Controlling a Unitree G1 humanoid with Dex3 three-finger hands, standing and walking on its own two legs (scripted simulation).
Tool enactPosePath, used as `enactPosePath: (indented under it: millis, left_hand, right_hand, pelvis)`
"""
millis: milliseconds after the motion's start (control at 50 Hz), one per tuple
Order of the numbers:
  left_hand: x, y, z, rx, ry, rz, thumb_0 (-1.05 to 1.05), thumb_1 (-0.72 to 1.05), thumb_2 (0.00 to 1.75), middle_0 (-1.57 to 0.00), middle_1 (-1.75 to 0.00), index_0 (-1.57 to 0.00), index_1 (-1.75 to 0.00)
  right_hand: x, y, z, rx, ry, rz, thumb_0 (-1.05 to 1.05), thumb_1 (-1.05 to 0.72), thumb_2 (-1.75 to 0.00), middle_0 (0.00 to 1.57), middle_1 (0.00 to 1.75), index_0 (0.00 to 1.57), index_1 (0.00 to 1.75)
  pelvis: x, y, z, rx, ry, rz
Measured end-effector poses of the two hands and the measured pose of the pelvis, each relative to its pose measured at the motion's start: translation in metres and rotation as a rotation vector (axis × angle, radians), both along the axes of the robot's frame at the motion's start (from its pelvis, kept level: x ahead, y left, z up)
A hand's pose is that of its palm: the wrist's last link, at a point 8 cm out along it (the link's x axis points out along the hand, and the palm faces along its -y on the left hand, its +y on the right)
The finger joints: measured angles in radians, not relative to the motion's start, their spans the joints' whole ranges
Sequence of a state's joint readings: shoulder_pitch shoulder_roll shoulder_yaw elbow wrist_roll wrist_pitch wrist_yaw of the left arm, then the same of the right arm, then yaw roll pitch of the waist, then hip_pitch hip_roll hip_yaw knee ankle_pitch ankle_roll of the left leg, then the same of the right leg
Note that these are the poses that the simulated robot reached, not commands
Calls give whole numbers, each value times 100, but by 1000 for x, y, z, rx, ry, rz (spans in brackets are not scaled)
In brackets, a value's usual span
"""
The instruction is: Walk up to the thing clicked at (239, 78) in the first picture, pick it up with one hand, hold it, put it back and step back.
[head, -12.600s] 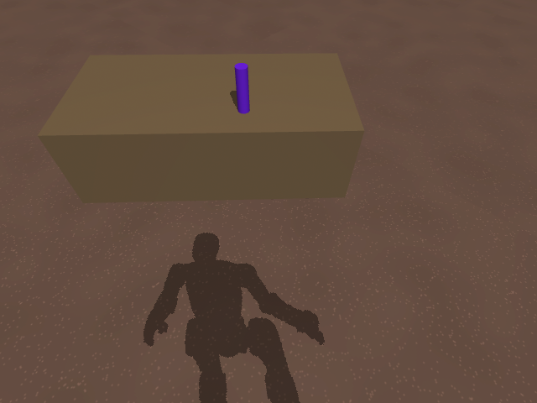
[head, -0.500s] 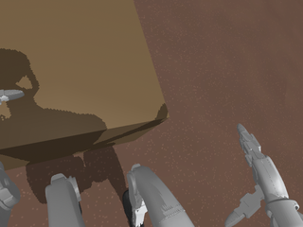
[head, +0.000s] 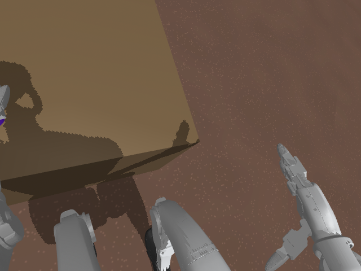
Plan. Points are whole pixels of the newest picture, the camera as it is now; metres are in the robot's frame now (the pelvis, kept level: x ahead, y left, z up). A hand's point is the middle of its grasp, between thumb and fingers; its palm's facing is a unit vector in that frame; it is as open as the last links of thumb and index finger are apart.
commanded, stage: settle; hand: left
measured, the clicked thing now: out of the picture +0.51 +0.26 -0.06
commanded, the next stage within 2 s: lift in 1.10 s
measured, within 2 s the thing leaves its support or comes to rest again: leaves its support in 0.26 s
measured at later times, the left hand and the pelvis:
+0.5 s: hand out of the picture +0.50 +0.26 -0.02, palm faces +0.32 -0.95 +0.00, open 7.3 cm; pelvis +0.00 +0.00 +0.02, yaw +1 degrees
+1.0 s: hand out of the picture +0.51 +0.26 +0.01, palm faces +0.32 -0.95 +0.00, open 7.3 cm; pelvis +0.01 +0.00 +0.04, yaw +2 degrees
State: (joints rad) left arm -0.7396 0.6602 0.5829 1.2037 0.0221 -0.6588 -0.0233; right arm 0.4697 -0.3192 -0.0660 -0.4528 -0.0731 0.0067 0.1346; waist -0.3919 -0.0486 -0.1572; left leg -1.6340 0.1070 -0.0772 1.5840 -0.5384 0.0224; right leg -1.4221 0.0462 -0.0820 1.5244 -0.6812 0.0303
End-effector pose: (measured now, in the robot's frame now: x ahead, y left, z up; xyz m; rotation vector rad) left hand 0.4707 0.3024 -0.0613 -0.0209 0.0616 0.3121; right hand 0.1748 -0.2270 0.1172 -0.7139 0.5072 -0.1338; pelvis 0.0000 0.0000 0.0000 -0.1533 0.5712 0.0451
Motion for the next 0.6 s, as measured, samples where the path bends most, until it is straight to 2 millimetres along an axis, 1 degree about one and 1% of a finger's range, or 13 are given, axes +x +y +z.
enactPosePath:
  millis: [120,240,380,480,600]
  left_hand:
    - [-2,2,-1,-1,-9,10,-4,-12,114,-92,-111,-92,-110]
    - [-8,1,3,1,11,0,-4,-14,115,-93,-111,-93,-110]
    - [-8,1,26,6,14,-3,-4,-14,116,-93,-110,-93,-110]
    - [-4,5,45,10,6,9,-4,-14,116,-93,-110,-93,-110]
    - [-2,7,55,10,16,14,-4,-14,116,-93,-110,-93,-110]
  right_hand:
    - [-4,1,1,-3,-6,9,-1,51,-5,6,5,6,5]
    - [-11,-4,3,-11,10,-14,-1,51,-6,6,5,6,5]
    - [-12,-12,-1,8,20,-54,-1,51,-6,6,5,6,5]
    - [-9,-13,-8,49,26,-71,-1,51,-6,6,5,6,5]
    - [-4,-10,-10,88,29,-68,-1,52,-5,6,5,6,5]
  pelvis:
    - [-4,-1,-3,0,-5,-1]
    - [-5,-2,1,4,-13,2]
    - [-3,-1,11,6,-28,5]
    - [-1,1,18,9,-35,7]
    - [2,2,24,17,-38,7]
